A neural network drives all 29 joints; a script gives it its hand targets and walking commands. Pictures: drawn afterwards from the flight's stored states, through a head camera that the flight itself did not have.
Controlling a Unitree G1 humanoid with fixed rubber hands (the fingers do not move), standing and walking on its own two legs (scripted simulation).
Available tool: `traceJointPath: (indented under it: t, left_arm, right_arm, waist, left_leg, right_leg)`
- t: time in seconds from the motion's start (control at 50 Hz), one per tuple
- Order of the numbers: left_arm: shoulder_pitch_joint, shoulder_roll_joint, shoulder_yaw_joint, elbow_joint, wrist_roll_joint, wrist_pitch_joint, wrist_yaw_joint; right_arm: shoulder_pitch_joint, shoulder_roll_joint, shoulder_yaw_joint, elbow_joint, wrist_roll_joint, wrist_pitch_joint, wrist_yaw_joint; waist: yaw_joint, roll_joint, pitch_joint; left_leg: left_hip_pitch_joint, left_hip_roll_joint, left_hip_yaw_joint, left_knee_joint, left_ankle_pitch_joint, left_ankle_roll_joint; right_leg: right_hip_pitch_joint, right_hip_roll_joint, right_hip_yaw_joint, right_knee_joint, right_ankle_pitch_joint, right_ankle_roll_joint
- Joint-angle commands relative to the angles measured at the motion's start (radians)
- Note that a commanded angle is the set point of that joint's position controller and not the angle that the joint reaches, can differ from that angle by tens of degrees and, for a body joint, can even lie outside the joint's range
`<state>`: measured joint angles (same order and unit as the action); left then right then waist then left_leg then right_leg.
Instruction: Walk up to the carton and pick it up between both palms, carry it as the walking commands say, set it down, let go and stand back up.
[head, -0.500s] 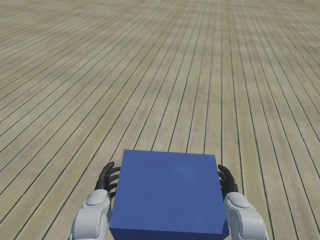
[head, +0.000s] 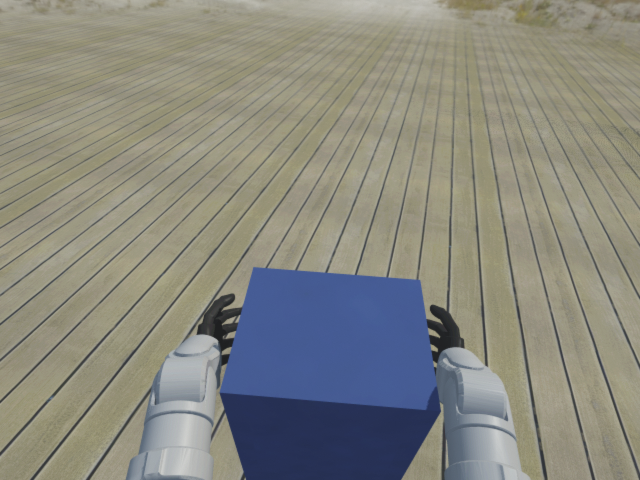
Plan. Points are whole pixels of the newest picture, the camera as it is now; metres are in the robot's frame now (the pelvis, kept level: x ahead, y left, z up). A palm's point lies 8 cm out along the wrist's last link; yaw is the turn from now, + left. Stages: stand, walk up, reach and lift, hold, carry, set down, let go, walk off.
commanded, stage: set down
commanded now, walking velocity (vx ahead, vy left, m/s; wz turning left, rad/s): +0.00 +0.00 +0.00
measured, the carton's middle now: (327, 389) +0.29 -0.01 -0.02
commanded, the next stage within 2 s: none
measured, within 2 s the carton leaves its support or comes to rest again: neither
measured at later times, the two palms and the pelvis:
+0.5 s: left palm (221, 365) +0.33 +0.15 -0.02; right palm (435, 384) +0.30 -0.17 -0.02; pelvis +0.02 +0.02 -0.01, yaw -1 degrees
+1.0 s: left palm (236, 388) +0.35 +0.14 -0.11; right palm (425, 402) +0.32 -0.18 -0.11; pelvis -0.02 +0.01 -0.06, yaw -1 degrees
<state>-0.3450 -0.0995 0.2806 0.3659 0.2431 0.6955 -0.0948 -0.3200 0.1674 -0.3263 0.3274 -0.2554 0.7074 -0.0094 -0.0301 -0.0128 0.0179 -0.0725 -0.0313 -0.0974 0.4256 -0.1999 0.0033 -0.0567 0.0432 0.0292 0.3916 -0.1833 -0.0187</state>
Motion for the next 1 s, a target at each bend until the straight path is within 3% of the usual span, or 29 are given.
traceJointPath:
  t: [0.0,0.12,0.28,0.42,0.46,0.64,0.98]
  left_arm:
    - [-0.494,-0.888,-0.496,0.011,-0.171,-0.038,-0.207]
    - [-0.423,-0.899,-0.478,0.011,-0.141,-0.079,-0.169]
    - [-0.351,-0.938,-0.525,-0.006,-0.144,-0.147,-0.123]
    - [-0.329,-0.954,-0.498,0.068,-0.116,-0.234,-0.089]
    - [-0.336,-0.948,-0.486,0.095,-0.103,-0.265,-0.081]
    - [-0.426,-0.902,-0.419,0.171,-0.058,-0.389,-0.067]
    - [-0.675,-0.912,-0.357,0.3,-0.051,-0.46,-0.131]
  right_arm:
    - [-0.499,0.907,0.525,0.028,0.22,-0.01,0.218]
    - [-0.471,0.842,0.528,0.021,0.207,-0.057,0.242]
    - [-0.394,0.776,0.524,0.019,0.185,-0.144,0.253]
    - [-0.375,0.738,0.468,0.096,0.141,-0.239,0.257]
    - [-0.376,0.732,0.446,0.117,0.12,-0.268,0.251]
    - [-0.476,0.769,0.436,0.191,0.095,-0.388,0.234]
    - [-0.69,0.895,0.424,0.29,0.084,-0.453,0.198]
  waist:
    - [-0.025,0.005,-0.146]
    - [-0.003,0.009,-0.165]
    - [-0.025,0.037,-0.243]
    - [-0.047,0.047,-0.322]
    - [-0.06,0.036,-0.336]
    - [-0.018,0.004,-0.432]
    - [-0.005,0.0,-0.67]
  left_leg:
    - [-0.039,-0.046,0.017,-0.087,-0.039,0.034]
    - [-0.033,-0.04,0.0,-0.073,0.05,0.02]
    - [-0.03,-0.03,-0.03,-0.021,0.21,-0.007]
    - [-0.082,-0.029,-0.047,0.046,0.318,-0.023]
    - [-0.112,-0.036,-0.049,0.062,0.311,-0.021]
    - [-0.288,-0.074,-0.026,0.179,0.198,0.008]
    - [-0.69,-0.097,0.036,0.415,-0.028,0.024]
  right_leg:
    - [0.023,-0.004,0.05,-0.094,-0.041,0.026]
    - [-0.001,0.015,0.035,-0.046,0.05,0.019]
    - [-0.08,0.031,0.032,0.023,0.156,0.006]
    - [-0.206,0.037,0.034,0.097,0.18,0.008]
    - [-0.235,0.037,0.037,0.118,0.186,0.01]
    - [-0.381,0.043,0.047,0.244,0.161,0.013]
    - [-0.57,0.059,0.055,0.436,0.013,0.027]
